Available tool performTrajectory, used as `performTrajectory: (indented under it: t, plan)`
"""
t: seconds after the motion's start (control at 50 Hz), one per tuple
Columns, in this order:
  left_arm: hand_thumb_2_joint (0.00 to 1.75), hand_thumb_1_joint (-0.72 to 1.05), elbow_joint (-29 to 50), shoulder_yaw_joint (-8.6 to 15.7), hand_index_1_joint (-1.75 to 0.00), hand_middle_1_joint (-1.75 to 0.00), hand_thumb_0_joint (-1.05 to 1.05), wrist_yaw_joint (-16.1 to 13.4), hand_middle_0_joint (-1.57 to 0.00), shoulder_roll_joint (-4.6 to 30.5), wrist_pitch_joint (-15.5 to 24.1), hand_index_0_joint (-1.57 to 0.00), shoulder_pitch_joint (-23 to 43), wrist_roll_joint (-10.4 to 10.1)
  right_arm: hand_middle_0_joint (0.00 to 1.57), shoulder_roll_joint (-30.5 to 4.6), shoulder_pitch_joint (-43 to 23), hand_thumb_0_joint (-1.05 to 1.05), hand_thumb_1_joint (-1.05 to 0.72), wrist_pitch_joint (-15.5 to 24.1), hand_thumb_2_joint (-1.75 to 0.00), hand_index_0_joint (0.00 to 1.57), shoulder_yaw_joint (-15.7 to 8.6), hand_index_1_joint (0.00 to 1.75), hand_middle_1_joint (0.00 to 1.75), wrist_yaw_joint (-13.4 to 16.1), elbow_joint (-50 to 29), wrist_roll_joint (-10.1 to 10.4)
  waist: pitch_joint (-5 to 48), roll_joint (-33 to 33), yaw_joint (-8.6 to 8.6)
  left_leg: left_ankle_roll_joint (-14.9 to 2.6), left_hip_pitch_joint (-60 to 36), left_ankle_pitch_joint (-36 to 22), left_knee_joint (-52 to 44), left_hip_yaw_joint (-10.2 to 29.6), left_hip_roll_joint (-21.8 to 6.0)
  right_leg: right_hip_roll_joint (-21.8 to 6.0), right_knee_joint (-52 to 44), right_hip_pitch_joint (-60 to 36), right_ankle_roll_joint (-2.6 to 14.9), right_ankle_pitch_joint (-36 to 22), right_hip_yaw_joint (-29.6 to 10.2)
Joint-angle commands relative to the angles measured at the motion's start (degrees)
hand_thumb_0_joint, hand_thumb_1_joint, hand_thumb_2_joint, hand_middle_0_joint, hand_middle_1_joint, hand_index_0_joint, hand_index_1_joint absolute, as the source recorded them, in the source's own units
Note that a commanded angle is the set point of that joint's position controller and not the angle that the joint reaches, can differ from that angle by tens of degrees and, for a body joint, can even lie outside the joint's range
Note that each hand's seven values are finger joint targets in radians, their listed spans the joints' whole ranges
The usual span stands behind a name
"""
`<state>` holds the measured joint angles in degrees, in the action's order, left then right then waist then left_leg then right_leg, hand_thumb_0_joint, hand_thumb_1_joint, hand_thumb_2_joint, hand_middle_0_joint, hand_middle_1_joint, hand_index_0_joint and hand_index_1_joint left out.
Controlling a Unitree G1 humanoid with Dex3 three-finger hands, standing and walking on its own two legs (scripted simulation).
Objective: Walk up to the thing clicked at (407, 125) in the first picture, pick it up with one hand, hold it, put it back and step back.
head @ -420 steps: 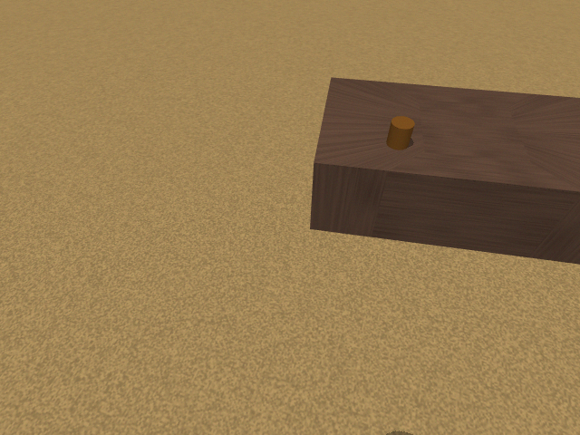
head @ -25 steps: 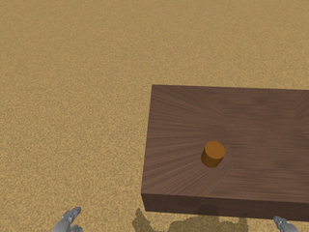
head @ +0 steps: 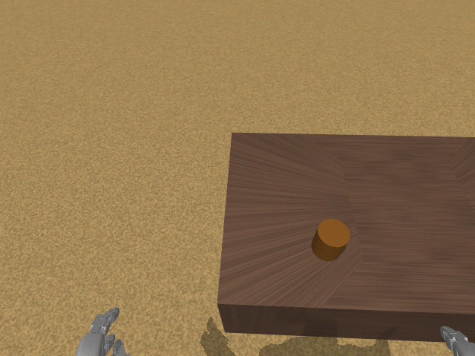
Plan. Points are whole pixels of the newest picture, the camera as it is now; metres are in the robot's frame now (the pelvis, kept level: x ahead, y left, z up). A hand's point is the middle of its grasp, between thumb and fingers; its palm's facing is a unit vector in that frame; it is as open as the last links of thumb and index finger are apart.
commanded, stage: go down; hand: right
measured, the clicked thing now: (329, 240) +0.48 -0.22 -0.30
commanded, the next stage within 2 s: approach in 2.00 s
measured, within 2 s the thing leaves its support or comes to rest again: neither
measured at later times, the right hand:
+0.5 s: hand (459, 319) +0.22 -0.34 -0.06, palm faces +0.19 +0.94 -0.27, open 17.7 cm
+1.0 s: hand (470, 280) +0.28 -0.37 -0.03, palm faces +0.21 +0.96 -0.16, open 17.3 cm
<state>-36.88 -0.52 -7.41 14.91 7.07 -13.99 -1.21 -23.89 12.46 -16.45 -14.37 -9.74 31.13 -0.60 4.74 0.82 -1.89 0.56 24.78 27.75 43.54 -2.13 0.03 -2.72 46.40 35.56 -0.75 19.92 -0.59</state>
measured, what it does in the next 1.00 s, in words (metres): stands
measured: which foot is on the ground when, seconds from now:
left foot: down 0.00-1.00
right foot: down 0.00-1.00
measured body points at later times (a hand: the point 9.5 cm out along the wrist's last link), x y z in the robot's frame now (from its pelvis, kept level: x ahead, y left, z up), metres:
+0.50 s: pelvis -0.03 +0.00 -0.02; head +0.03 -0.02 +0.43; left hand +0.12 +0.27 -0.10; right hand +0.21 -0.39 -0.04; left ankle -0.06 +0.13 -0.71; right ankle +0.03 -0.13 -0.71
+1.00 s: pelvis -0.02 -0.01 -0.01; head +0.05 -0.04 +0.43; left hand +0.06 +0.27 -0.11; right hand +0.26 -0.42 -0.02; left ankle -0.06 +0.12 -0.71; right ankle +0.03 -0.13 -0.71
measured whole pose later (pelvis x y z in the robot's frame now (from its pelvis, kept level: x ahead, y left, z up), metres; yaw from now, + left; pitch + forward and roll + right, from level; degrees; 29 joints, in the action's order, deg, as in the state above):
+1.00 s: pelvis -0.02 -0.01 -0.01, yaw +1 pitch +13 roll +3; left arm -39.5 -1.6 -7.1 16.9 7.8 -18.9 0.6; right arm -37.1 -14.6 4.5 -31.6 -23.8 54.0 3.3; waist 4.2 -0.8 -2.7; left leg 0.9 33.9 27.7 48.8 -2.2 0.9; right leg -3.5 52.1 45.0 -0.1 20.1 -1.1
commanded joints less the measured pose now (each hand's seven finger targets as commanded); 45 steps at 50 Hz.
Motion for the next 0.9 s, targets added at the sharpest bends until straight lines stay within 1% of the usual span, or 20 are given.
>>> performTrajectory:
  t: [0.0, 0.06, 0.12, 0.16, 0.22, 0.24, 0.26, 0.3, 0.36, 0.42, 0.46, 0.5, 0.54, 0.6, 0.64, 0.72, 0.78, 0.84, 0.86, 0.88]
  plan:
    - [0.9, 0.89, 7.18, 3.75, -0.3, -0.3, 0.0, -1.6, -0.2, 8.78, 3.04, -0.19, 0.69, -0.02, 0.01, -14.8, -0.83, 0.0, 0.61, 1.4, -0.06, 0.02, -6.7, 0.07, 0.07, -0.46, -10.25, 0.18, 9.67, 2.69, 0.6, -0.08, 5.45, -23.18, -4.55, -0.15, 0.84, 1.54, -2.01, -13.94, 2.57, -19.33, -0.04]
    - [0.9, 0.9, 7.49, 3.68, -0.3, -0.3, 0.0, -1.99, -0.2, 8.73, 3.38, -0.19, 0.38, 0.14, 0.01, -15.72, 0.22, 0.0, 0.61, 1.8, -0.06, 0.02, -7.59, 0.06, 0.06, -1.17, -12.51, 0.18, 11.27, 2.87, 0.66, 0.1, 6.43, -23.8, -3.51, 0.19, 0.54, 1.65, -0.35, -13.72, 2.91, -20.12, -0.03]
    - [0.9, 0.89, 7.79, 3.71, -0.3, -0.29, 0.0, -2.47, -0.19, 8.91, 3.77, -0.19, 0.38, 0.31, 0.01, -17.2, -0.35, 0.0, 0.61, 2.55, -0.06, 0.02, -9.49, 0.06, 0.06, -1.36, -16.1, 0.76, 10.74, 5.47, 0.87, -0.48, 7.32, -19.56, -3.2, 0.03, 0.78, 1.67, -0.8, -12.22, 2.38, -15.67, -0.2]
    - [0.9, 0.89, 8.18, 3.69, -0.3, -0.29, 0.0, -2.78, -0.2, 8.87, 3.97, -0.19, 0.68, 0.29, 0.02, -15.76, 2.1, 0.0, 0.6, 2.31, -0.05, 0.03, -8.78, 0.06, 0.06, -1.69, -15.5, 0.68, 10.11, 4.51, 0.75, -0.54, 8.24, -17.73, -2.99, 0.02, 0.9, 1.67, -0.81, -11.18, 2.4, -13.54, -0.3]
    - [0.9, 0.89, 7.98, 3.75, -0.3, -0.29, 0.0, -3.41, -0.2, 9.6, 4.33, -0.19, 0.54, 0.3, 0.01, -18.32, -4.39, 0.0, 0.61, 2.75, -0.06, 0.02, -9.87, 0.06, 0.06, -1.86, -17.46, 1.19, 10.03, 4.79, -0.69, -0.35, 9.48, -17.04, -2.69, 0.43, 0.76, 1.49, -0.05, -10.09, 2.5, -11.65, -0.52]
    - [0.9, 0.89, 7.87, 3.67, -0.3, -0.29, 0.0, -3.51, -0.2, 9.67, 4.45, -0.19, 0.47, 0.37, 0.02, -20.72, -7.3, 0.0, 0.61, 3.24, -0.05, 0.03, -11.73, 0.06, 0.06, -1.72, -18.37, 1.47, 9.68, 5.55, -0.49, -0.58, 10.18, -14.88, -2.66, 0.42, 0.77, 1.5, -0.33, -8.98, 2.39, -9.46, -0.74]
    - [0.9, 0.88, 7.72, 3.54, -0.3, -0.29, 0.0, -3.71, -0.2, 9.73, 4.7, -0.19, 0.65, 0.45, 0.01, -19.59, -7.87, 0.0, 0.61, 3.5, -0.05, 0.03, -11.05, 0.06, 0.06, -1.9, -16.15, 1.68, 7.88, 5.32, -0.86, -0.71, 11.14, -12.46, -2.73, 0.43, 0.74, 1.39, -0.75, -8.09, 2.3, -7.04, -0.88]
    - [0.9, 0.88, 7.32, 3.44, -0.3, -0.29, 0.0, -4.14, -0.2, 9.96, 5.15, -0.19, 0.51, 0.37, 0.02, -23.23, -13.98, 0.0, 0.61, 5.14, -0.04, 0.03, -13.4, 0.06, 0.06, -2.13, -16.75, 2.5, 8.26, 5.27, -1.5, -0.62, 11.95, -10.6, -3.02, 1.09, 0.54, 1.17, -0.62, -7.63, 2.5, -4.87, -1.25]
    - [0.9, 0.89, 6.1, 3.36, -0.3, -0.3, 0.0, -4.48, -0.2, 10.87, 5.96, -0.19, 1.16, 0.47, 0.02, -25.25, -20.93, 0.0, 0.61, 7.18, -0.03, 0.03, -14.49, 0.06, 0.06, -3.74, -13.2, 3.95, 7.67, 6.2, -2.04, -0.65, 13.1, -6.76, -3.47, 2.0, 0.18, 1.01, -1.08, -6.85, 2.18, -1.24, -1.5]
    - [0.9, 0.89, 4.65, 3.24, -0.3, -0.3, 0.0, -4.61, -0.2, 11.36, 6.44, -0.2, 0.39, 0.63, 0.04, -25.4, -25.21, 0.0, 0.61, 8.92, -0.02, 0.04, -14.48, 0.05, 0.05, -6.28, -4.62, 4.76, 9.13, 5.28, -2.44, -0.53, 12.97, -7.45, -3.32, 2.06, 0.22, 0.84, -0.52, -6.87, 2.27, -1.64, -1.65]
    - [0.9, 0.9, 4.64, 2.63, -0.3, -0.3, 0.0, -4.27, -0.2, 11.15, 6.54, -0.2, 0.35, 0.72, 0.04, -26.83, -27.59, 0.0, 0.6, 9.6, -0.02, 0.04, -15.45, 0.05, 0.05, -7.82, 0.93, 4.94, 8.9, 5.87, -1.53, -0.71, 13.31, -6.16, -3.36, 2.15, 0.27, 0.74, -0.67, -6.06, 2.14, -1.06, -1.69]
    - [0.9, 0.9, 4.35, 2.78, -0.3, -0.3, 0.0, -3.88, -0.2, 11.76, 6.19, -0.2, -1.12, 0.96, 0.04, -29.02, -28.67, 0.0, 0.57, 11.17, -0.03, 0.04, -16.98, 0.05, 0.05, -9.45, 5.29, 4.91, 10.49, 7.09, -0.58, -1.07, 13.13, -8.23, -2.15, 1.13, 0.71, 0.69, -0.78, -6.71, 2.0, -3.78, -1.85]
    - [0.91, 0.89, 4.43, 2.82, -0.3, -0.3, 0.0, -3.57, -0.2, 12.11, 5.76, -0.2, -2.14, 1.13, 0.04, -31.11, -28.86, 0.0, 0.53, 12.42, -0.04, 0.04, -18.38, 0.05, 0.05, -10.6, 6.08, 4.81, 14.53, 7.8, 1.04, -1.52, 11.78, -11.06, -1.01, -0.22, 1.32, 0.53, -1.08, -9.57, 1.89, -8.02, -2.13]
    - [0.91, 0.89, 4.54, 2.77, -0.3, -0.3, 0.0, -2.8, -0.2, 12.05, 4.89, -0.19, -2.97, 1.17, 0.05, -31.2, -28.43, 0.0, 0.5, 14.33, -0.04, 0.05, -19.55, 0.05, 0.05, -12.37, 11.44, 5.37, 13.82, 6.88, 1.47, -1.73, 11.46, -13.15, -0.53, -0.75, 1.8, 0.25, -1.26, -9.74, 1.94, -11.56, -2.29]
    - [0.91, 0.89, 4.47, 3.08, -0.3, -0.3, 0.0, -2.33, -0.2, 12.26, 4.23, -0.19, -4.32, 1.29, 0.05, -32.59, -27.9, 0.0, 0.49, 15.84, -0.04, 0.04, -20.77, 0.04, 0.04, -12.94, 12.68, 5.23, 15.84, 5.7, 1.79, -1.72, 10.32, -15.72, -0.44, -0.72, 2.02, 0.08, -0.73, -10.88, 2.12, -15.08, -2.27]
    - [0.91, 0.89, 4.74, 3.38, -0.3, -0.3, 0.0, -1.76, -0.19, 11.99, 3.12, -0.19, -6.17, 1.26, 0.04, -32.85, -28.96, 0.0, 0.48, 17.87, -0.05, 0.04, -21.1, 0.05, 0.05, -13.61, 11.79, 5.15, 17.95, 4.44, 1.58, -1.27, 8.66, -21.74, -0.52, 0.09, 1.92, 0.21, 0.73, -11.64, 2.52, -21.41, -1.44]
    - [0.91, 0.89, 4.8, 3.5, -0.3, -0.3, 0.0, -1.26, -0.19, 12.29, 3.14, -0.19, -6.32, 1.32, 0.04, -33.23, -33.88, 0.0, 0.5, 20.82, -0.06, 0.04, -21.44, 0.05, 0.05, -13.8, 9.51, 5.83, 18.15, 6.63, 0.63, -1.6, 10.37, -20.87, -0.37, 0.27, 1.98, -0.07, 0.85, -13.11, 2.38, -21.45, -1.61]
    - [0.92, 0.89, 3.5, 3.91, -0.31, -0.3, 0.0, -1.13, -0.2, 13.18, 2.74, -0.19, -7.08, 1.57, 0.03, -33.05, -34.69, 0.0, 0.5, 22.83, -0.07, 0.03, -20.53, 0.05, 0.05, -13.92, 11.94, 5.19, 14.63, 7.08, -0.18, -1.73, 12.02, -17.58, -0.94, 0.53, 1.92, -0.05, 0.16, -11.52, 2.59, -16.85, -1.4]
    - [0.91, 0.89, 4.15, 3.31, -0.31, -0.3, 0.0, -1.07, -0.2, 12.48, 2.87, -0.19, -6.8, 1.47, 0.04, -34.86, -38.69, 0.0, 0.48, 23.76, -0.06, 0.04, -21.18, 0.05, 0.05, -13.81, 7.87, 5.12, 16.02, 8.33, -0.05, -1.8, 11.7, -17.18, -1.34, 0.83, 1.78, 0.06, -0.04, -12.24, 2.59, -15.98, -1.31]
    - [0.92, 0.88, 3.64, 3.52, -0.31, -0.3, 0.0, -1.07, -0.2, 13.06, 2.83, -0.19, -7.16, 1.52, 0.03, -35.88, -40.2, 0.0, 0.5, 24.2, -0.07, 0.03, -21.45, 0.05, 0.05, -13.74, 8.56, 4.97, 16.96, 8.83, -0.29, -1.95, 12.24, -15.33, -1.59, 0.64, 1.9, -0.09, -0.66, -13.5, 2.39, -14.27, -1.54]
